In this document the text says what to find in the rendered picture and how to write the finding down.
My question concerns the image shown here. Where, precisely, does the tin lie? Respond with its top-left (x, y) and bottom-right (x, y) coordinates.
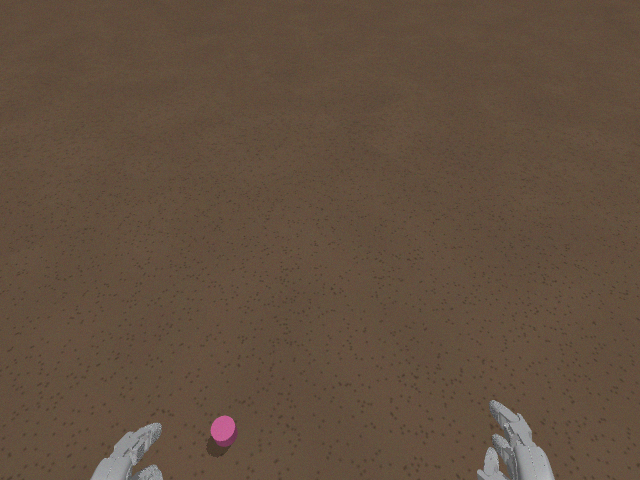
top-left (211, 416), bottom-right (238, 447)

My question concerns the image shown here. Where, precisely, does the right robot hand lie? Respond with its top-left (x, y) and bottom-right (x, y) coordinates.
top-left (477, 400), bottom-right (555, 480)

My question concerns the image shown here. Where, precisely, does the left robot hand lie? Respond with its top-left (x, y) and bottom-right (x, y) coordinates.
top-left (90, 422), bottom-right (163, 480)

